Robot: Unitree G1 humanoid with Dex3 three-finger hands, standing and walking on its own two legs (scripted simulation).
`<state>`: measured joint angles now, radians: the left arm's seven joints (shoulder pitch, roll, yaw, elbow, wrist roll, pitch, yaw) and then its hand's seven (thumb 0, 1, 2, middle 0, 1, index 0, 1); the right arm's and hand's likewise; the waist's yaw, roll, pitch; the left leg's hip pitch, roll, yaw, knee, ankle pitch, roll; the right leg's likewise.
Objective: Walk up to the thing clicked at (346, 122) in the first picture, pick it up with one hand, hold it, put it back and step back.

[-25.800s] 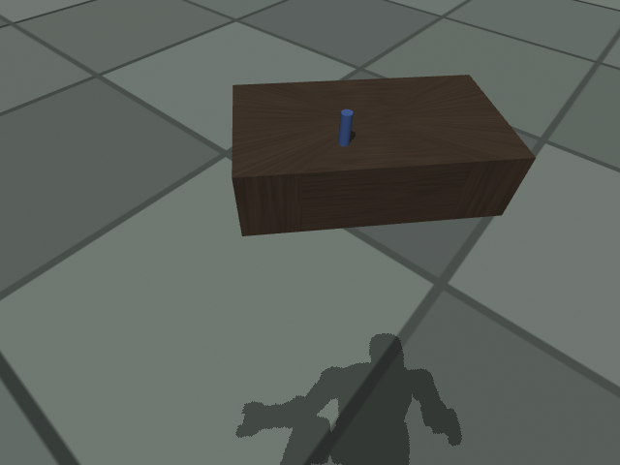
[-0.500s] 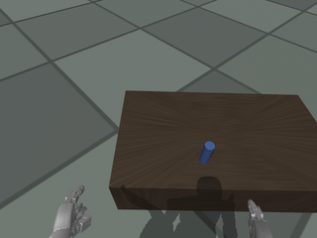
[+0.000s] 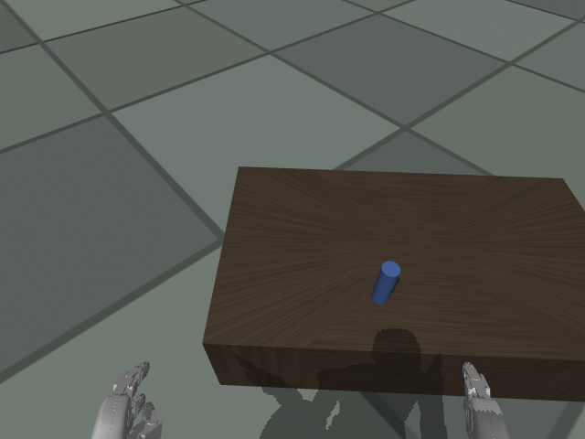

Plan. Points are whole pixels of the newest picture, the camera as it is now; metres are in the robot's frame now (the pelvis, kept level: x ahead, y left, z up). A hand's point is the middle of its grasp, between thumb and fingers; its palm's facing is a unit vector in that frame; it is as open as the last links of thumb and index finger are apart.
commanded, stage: home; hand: right
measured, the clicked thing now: (385, 283) +0.55 -0.22 -0.33
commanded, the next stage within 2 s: stand in 1.18 s
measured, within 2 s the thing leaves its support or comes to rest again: neither
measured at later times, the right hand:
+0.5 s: hand (440, 429) +0.17 -0.19 -0.06, palm faces +0.12 +0.96 -0.26, open 17.6 cm
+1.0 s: hand (438, 427) +0.17 -0.18 -0.06, palm faces +0.12 +0.96 -0.27, open 17.5 cm
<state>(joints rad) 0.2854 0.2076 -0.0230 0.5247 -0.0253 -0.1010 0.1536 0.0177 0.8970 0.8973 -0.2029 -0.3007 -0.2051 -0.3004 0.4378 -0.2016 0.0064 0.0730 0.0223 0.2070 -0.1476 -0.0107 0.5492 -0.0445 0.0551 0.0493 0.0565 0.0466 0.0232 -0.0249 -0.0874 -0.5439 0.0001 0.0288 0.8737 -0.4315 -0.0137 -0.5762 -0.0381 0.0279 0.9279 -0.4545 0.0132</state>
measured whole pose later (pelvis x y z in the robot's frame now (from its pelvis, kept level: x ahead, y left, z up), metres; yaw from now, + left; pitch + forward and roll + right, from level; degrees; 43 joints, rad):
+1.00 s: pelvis +0.00 +0.00 +0.00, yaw +0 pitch +7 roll +2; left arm 0.27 0.21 -0.02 0.52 -0.02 -0.13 0.16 0.02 0.90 0.90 -0.20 -0.30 -0.21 -0.30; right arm 0.45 -0.20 0.01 0.02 0.02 0.24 -0.14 -0.01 0.55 -0.04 0.05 0.05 0.06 0.05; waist 0.02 -0.02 -0.10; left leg -0.56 0.00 0.03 0.90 -0.45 -0.02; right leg -0.60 -0.04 0.03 0.96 -0.47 0.01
